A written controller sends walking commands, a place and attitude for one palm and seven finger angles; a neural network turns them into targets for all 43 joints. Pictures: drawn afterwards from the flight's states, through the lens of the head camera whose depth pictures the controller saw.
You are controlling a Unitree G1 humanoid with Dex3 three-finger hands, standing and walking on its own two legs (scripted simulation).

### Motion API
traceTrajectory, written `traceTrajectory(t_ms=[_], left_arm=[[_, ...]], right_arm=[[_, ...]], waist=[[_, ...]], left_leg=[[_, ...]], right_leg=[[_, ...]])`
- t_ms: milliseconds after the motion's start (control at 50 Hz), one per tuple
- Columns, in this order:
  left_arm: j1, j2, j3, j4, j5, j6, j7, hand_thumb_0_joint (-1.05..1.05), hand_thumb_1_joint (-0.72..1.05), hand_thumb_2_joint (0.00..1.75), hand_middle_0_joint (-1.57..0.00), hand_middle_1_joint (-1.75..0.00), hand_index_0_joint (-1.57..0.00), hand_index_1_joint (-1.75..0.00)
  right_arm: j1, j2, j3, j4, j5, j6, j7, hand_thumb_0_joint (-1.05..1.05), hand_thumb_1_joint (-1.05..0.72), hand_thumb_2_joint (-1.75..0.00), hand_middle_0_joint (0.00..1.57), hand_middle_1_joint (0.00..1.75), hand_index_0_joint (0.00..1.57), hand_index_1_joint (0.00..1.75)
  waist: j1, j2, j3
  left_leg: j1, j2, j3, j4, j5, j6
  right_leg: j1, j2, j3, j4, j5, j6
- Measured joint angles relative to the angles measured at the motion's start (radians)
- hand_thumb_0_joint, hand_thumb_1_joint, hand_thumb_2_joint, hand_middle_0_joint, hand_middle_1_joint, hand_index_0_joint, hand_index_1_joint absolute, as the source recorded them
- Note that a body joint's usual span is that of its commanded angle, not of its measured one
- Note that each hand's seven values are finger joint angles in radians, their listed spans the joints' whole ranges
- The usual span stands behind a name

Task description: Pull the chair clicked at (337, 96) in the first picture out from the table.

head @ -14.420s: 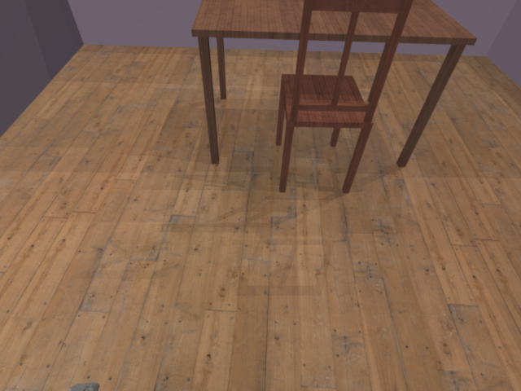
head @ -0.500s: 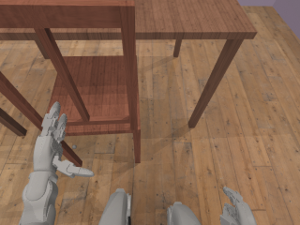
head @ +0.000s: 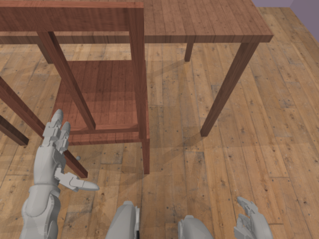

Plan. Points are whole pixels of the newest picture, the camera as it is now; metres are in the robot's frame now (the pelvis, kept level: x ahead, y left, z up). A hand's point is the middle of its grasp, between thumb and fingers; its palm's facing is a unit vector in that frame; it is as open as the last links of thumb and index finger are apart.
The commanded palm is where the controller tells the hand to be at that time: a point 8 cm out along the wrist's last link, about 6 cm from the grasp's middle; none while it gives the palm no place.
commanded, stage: push the fingers through the gap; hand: left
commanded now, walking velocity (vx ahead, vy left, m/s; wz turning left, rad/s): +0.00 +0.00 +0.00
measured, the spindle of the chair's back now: (75, 93) +0.45 +0.24 +0.07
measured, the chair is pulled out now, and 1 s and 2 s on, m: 0.00 0.00 0.00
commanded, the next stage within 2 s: hook a spindle and tug to test in 1.52 s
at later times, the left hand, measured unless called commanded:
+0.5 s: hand (83, 137) +0.35 +0.21 +0.03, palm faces +0.11 -0.99 -0.03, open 16.9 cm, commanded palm +0.33 +0.25 +0.03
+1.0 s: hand (88, 119) +0.40 +0.20 +0.03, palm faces +0.12 -0.99 -0.04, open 16.9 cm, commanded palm +0.38 +0.25 +0.03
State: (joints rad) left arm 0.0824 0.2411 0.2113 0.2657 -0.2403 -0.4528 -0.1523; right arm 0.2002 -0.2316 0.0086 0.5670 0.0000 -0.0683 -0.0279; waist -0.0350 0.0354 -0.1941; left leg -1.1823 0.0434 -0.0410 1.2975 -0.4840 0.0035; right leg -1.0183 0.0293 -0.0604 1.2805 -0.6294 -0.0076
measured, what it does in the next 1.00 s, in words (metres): stands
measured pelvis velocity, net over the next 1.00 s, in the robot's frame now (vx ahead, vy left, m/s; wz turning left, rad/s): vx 0.00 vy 0.00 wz -0.01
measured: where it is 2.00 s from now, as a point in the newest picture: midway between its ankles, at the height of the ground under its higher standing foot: outside the picture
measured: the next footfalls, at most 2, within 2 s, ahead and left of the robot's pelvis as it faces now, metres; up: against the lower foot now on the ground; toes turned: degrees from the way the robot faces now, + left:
none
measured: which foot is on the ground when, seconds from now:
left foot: down 0.00-1.00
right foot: down 0.00-1.00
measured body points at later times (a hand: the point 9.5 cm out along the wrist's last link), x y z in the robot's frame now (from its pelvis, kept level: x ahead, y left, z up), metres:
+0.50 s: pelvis +0.00 +0.00 +0.00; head +0.10 +0.02 +0.44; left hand +0.34 +0.26 +0.03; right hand +0.13 -0.25 -0.10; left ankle +0.07 +0.12 -0.62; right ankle -0.01 -0.12 -0.62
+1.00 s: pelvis +0.00 +0.00 +0.00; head +0.11 +0.02 +0.44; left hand +0.39 +0.26 +0.03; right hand +0.11 -0.26 -0.11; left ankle +0.07 +0.12 -0.62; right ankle -0.01 -0.12 -0.62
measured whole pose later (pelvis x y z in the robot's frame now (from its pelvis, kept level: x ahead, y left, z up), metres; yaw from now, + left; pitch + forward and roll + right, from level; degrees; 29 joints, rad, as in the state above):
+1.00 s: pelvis +0.00 +0.00 +0.00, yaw -1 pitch +23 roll -3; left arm -0.37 0.31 0.31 0.69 -0.18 -0.47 -0.13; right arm 0.24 -0.24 0.01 0.62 -0.01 0.00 -0.02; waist -0.08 0.03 -0.18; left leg -1.22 0.05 -0.03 1.29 -0.48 0.00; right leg -1.07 0.04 -0.05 1.28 -0.62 -0.01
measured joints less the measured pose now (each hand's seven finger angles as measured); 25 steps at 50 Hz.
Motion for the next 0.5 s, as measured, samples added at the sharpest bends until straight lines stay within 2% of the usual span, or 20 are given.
traceTrajectory(t_ms=[120,320,500], left_arm=[[-0.076,0.010,0.010,0.057,0.007,0.003,-0.002,-0.01,-0.50,0.30,-0.06,-0.08,-0.06,-0.08],[-0.169,0.022,0.024,0.123,0.017,0.033,0.007,-0.01,-0.50,0.30,-0.06,-0.08,-0.06,-0.08],[-0.240,0.031,0.040,0.207,0.030,0.008,0.018,-0.01,-0.50,0.30,-0.06,-0.08,-0.06,-0.08]], right_arm=[[-0.009,-0.004,0.006,0.013,-0.001,-0.005,-0.009,0.01,-0.91,-0.90,0.20,0.30,0.20,0.30],[0.002,-0.001,0.008,0.015,0.000,0.011,-0.004,0.01,-0.91,-0.90,0.20,0.30,0.20,0.30],[0.025,-0.012,0.004,0.031,-0.002,0.024,0.000,0.01,-0.91,-0.90,0.20,0.30,0.20,0.30]], waist=[[0.002,0.000,0.003],[-0.014,-0.001,0.003],[-0.021,-0.001,0.005]], left_leg=[[-0.021,-0.003,-0.008,0.016,0.000,-0.001],[-0.013,0.003,0.002,-0.002,0.007,0.001],[-0.018,0.004,0.006,-0.005,0.008,0.001]], right_leg=[[-0.016,-0.001,-0.008,0.015,-0.003,-0.001],[-0.015,0.003,0.003,-0.001,0.009,0.001],[-0.022,0.003,0.007,-0.002,0.010,0.002]])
